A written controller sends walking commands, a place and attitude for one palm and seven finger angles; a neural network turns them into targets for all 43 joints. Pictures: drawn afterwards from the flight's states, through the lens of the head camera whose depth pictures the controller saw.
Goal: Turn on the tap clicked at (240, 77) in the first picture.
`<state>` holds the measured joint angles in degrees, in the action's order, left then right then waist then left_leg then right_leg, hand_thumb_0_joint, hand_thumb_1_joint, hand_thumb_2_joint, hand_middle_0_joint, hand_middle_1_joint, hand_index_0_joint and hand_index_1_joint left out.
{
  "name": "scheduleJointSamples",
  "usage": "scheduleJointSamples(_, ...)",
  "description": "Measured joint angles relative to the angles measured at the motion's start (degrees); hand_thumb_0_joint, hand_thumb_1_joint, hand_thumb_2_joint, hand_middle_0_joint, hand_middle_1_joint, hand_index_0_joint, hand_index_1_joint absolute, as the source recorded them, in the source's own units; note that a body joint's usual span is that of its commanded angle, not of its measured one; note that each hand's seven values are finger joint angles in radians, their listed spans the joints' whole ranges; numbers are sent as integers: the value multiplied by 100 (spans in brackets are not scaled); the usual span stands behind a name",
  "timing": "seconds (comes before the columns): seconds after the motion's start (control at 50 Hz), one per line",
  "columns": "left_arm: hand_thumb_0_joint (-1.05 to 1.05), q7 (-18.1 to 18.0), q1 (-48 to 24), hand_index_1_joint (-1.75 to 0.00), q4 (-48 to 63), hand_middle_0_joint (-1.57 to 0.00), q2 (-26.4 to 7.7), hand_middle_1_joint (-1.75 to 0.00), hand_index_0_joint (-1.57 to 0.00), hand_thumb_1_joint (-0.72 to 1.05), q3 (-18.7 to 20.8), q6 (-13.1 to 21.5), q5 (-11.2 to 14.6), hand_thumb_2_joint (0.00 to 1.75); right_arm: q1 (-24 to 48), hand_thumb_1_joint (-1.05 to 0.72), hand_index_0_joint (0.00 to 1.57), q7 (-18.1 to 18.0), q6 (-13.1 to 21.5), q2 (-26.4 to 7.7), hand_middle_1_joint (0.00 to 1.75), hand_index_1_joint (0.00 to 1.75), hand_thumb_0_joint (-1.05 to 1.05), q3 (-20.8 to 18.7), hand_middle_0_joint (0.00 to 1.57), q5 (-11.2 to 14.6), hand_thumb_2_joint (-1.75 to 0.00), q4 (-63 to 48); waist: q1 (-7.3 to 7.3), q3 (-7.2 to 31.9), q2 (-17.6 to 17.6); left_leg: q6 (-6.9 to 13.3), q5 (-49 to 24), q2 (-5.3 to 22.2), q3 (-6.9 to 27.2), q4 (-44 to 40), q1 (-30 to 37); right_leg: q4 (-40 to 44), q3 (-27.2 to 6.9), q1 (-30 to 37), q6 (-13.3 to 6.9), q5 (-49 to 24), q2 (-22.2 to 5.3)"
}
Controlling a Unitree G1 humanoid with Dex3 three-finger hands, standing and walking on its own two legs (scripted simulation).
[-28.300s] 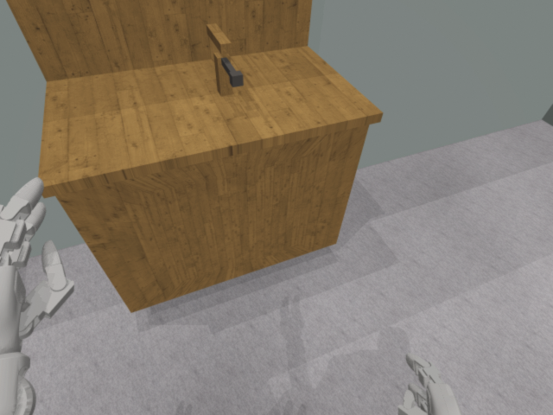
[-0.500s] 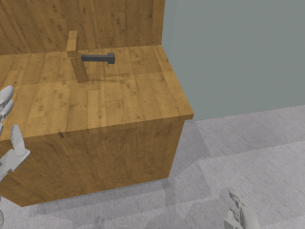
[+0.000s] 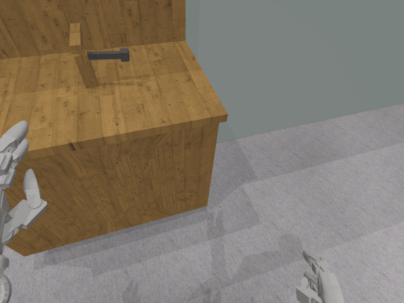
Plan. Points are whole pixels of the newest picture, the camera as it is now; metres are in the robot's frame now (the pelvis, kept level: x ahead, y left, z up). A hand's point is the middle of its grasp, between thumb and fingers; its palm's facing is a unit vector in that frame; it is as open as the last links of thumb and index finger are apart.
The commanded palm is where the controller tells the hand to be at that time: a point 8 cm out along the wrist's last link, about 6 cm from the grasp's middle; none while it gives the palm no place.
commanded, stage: stop stepping back and stand still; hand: left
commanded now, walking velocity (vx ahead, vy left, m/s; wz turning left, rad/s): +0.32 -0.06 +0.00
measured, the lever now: (124, 54) +0.76 +0.28 +0.08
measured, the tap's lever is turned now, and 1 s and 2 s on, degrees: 80 80 80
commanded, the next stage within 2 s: stand and check the lever's angle in 0.74 s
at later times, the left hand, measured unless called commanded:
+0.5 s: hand out of the picture +0.11 +0.23 +0.17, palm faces +0.46 -0.80 -0.40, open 7.4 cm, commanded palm +0.05 +0.27 +0.18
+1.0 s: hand out of the picture +0.12 +0.24 +0.16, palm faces +0.50 -0.77 -0.40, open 7.4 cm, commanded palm +0.06 +0.27 +0.18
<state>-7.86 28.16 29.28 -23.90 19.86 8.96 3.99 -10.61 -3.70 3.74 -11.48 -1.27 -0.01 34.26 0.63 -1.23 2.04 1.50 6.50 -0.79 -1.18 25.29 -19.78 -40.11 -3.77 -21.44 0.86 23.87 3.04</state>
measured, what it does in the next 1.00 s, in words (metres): steps on the spot: left foot, then right foot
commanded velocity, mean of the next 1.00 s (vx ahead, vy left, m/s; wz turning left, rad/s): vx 0.13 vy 0.04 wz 0.00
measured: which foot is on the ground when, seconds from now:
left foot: down 0.00-0.12, up 0.14-0.32, down 0.34-0.54, up 0.56-0.80, down 0.82-1.00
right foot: down 0.00-0.36, up 0.38-0.52, down 0.54-1.00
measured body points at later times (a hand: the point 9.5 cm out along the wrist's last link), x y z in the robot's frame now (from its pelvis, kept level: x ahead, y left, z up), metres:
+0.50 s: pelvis -0.09 -0.02 +0.00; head -0.13 -0.03 +0.45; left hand +0.07 +0.27 +0.19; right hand +0.04 -0.26 -0.10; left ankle -0.08 +0.11 -0.74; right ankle -0.06 -0.11 -0.71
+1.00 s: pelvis -0.07 -0.02 +0.00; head -0.07 -0.04 +0.44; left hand +0.09 +0.28 +0.19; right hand +0.12 -0.24 -0.09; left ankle -0.06 +0.11 -0.74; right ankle -0.05 -0.10 -0.74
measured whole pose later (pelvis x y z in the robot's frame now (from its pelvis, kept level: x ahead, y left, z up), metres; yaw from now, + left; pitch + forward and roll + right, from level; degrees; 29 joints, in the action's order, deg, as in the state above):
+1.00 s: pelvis -0.07 -0.02 +0.00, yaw +6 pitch -2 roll +0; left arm -8.9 25.9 25.3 -19.4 19.7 8.4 2.3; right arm -11.9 -3.3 6.5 -12.3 -0.7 0.6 35.3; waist 0.1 -1.6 -2.1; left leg -0.5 14.6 1.9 -1.3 31.8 -15.1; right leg -31.4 2.7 -13.6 -2.9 15.7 2.2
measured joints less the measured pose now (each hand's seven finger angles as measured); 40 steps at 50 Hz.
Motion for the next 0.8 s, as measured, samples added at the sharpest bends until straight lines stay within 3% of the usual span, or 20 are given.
scheduleJointSamples(0.08, 1, -76, 252, -30, 109, -20, 134, -31, -21, 89, -115, -164, -71, 90, -250, -90, 20, 4, 162, 5, 30, 30, 2, 54, 20, 31, -90, -70, 38, 103, -88, -61, -11, 23, 43, -31, -44, 734, 226, 592, -51, -79, -73)
scheduleJointSamples(0.1, 1, -71, 246, -30, 83, -20, 174, -31, -21, 89, -151, -168, -111, 90, -271, -90, 20, -1, 156, 0, 30, 30, 2, 60, 20, 22, -90, -45, 29, 110, -137, -85, 233, 41, 69, 119, -124, 997, 267, 684, -149, -444, -52)
scheduleJointSamples(0.14, 1, -46, 185, -30, 37, -21, 247, -31, -21, 89, -229, -193, -155, 90, -286, -90, 20, 6, 100, -26, 30, 30, 2, 56, 20, -7, -90, 69, -3, 106, -224, -145, 983, 24, 194, 762, -362, 1169, 347, 708, -323, -1086, -21)
scheduleJointSamples(0.18, 1, -48, 140, -30, -43, -21, 321, -31, -21, 89, -285, -173, -171, 90, -333, -90, 20, 15, 55, -27, 30, 30, 2, 66, 20, -9, -90, 248, -76, 202, -169, -183, 1195, -34, 188, 1784, -581, 1188, 317, 678, -401, -1209, -58)
scheduleJointSamples(0.22, 1, -62, 54, -31, -214, -21, 383, -31, -21, 89, -317, -162, -170, 90, -436, -90, 20, -5, 18, -26, 30, 30, 2, 84, 20, 4, -90, 358, -93, 362, -90, -167, 1316, -22, 71, 2282, -543, 1223, 326, 641, -402, -1205, -142)
scheduleJointSamples(0.28, 1, -108, -178, -31, -531, -21, 433, -31, -21, 89, -340, -170, -175, 90, -593, -90, 20, -76, 14, -61, 30, 30, 2, 101, 20, 17, -90, 401, -51, 564, -23, -58, 1649, 91, -146, 1898, -34, 1183, 436, 524, -392, -1114, -268)
scheduleJointSamples(0.34, 1, -168, -350, -30, -603, -21, 482, -31, -21, 89, -331, -192, -159, 90, -670, -90, 20, -125, 86, -204, 30, 30, 2, 84, 20, 2, -90, 290, 71, 612, -145, 124, 2058, 177, -94, 717, 716, 871, 572, 279, -361, -834, -254)
scheduleJointSamples(0.4, 1, -180, -364, -30, -561, -21, 375, -31, -21, 89, -154, -197, -178, 90, -556, -90, 20, -120, 163, -164, 30, 30, 2, 43, 20, 6, -90, 249, 183, 389, -102, 55, 1063, 120, -100, 604, 698, -342, 468, -129, -164, -85, -223)
scheduleJointSamples(0.44, 1, -147, -246, -30, -584, -20, 294, -31, -21, 89, -51, -180, -205, 90, -610, -90, 20, -67, 238, -75, 30, 30, 2, 25, 20, 20, -90, 270, 232, 404, -124, 46, 957, 106, -88, 574, 703, -1200, 460, -349, -96, -4, -192)
scheduleJointSamples(0.48, 1, -129, -119, -30, -622, -20, 285, -31, -21, 89, -23, -151, -202, 90, -691, -90, 20, -14, 289, -15, 30, 30, 2, 49, 20, 38, -90, 342, 230, 430, -212, -22, 914, 144, -40, 457, 738, -1085, 555, -234, -81, 2, -216)
scheduleJointSamples(0.52, 1, -125, -10, -30, -597, -20, 284, -30, -21, 89, -20, -157, -195, 90, -762, -90, 20, 4, 295, 21, 30, 30, 2, 103, 20, 31, -90, 373, 179, 406, -319, -81, 976, 225, -8, 533, 697, -221, 677, 186, -92, 28, -218)
scheduleJointSamples(0.54, 1, -121, 15, -30, -555, -20, 250, -30, -21, 89, -9, -151, -201, 90, -791, -90, 20, 9, 295, 43, 30, 30, 2, 129, 20, 18, -90, 357, 148, 386, -328, -84, 1143, 242, -2, 748, 579, 324, 675, 444, -139, 26, -215)
scheduleJointSamples(0.58, 1, -77, -117, -30, -522, -20, 304, -30, -21, 89, -51, -104, -229, 90, -701, -90, 20, 32, 256, 26, 30, 30, 2, 123, 20, 2, -90, 407, 23, 213, -418, -21, 1728, 286, 78, 1719, 136, 588, 752, 460, -392, -876, -148)
scheduleJointSamples(0.62, 1, -7, -291, -30, -535, -20, 499, -30, -21, 89, -175, -87, -226, 90, -552, -90, 20, 84, 210, -19, 30, 30, 2, 83, 20, 8, -90, 582, -82, 37, -486, -58, 1717, 216, 215, 2848, -286, 545, 818, 492, -501, -986, -108)
scheduleJointSamples(0.66, 1, 35, -307, -30, -528, -20, 637, -31, -21, 89, -251, -53, -202, 90, -451, -90, 20, 110, 182, -34, 30, 30, 2, 58, 20, 20, -90, 657, -130, -24, -455, -104, 1511, 176, 170, 3325, -514, 712, 790, 590, -512, -982, -110)
scheduleJointSamples(0.7, 1, 36, -239, -30, -483, -20, 646, -31, -21, 89, -267, -13, -176, 90, -396, -90, 20, 95, 182, -22, 30, 30, 2, 55, 20, 35, -90, 599, -104, -52, -354, -111, 1374, 187, 21, 3057, -499, 922, 750, 687, -496, -1064, -161)
scheduleJointSamples(0.8, 1, -65, -88, -31, -194, -21, 407, -31, -21, 89, -168, 74, -119, 90, -344, -90, 20, 0, 260, -89, 30, 30, 2, 59, 20, 11, -90, 231, -34, -49, -164, 11, 1384, 220, -242, 982, 325, 940, 697, 706, -431, -1042, -264)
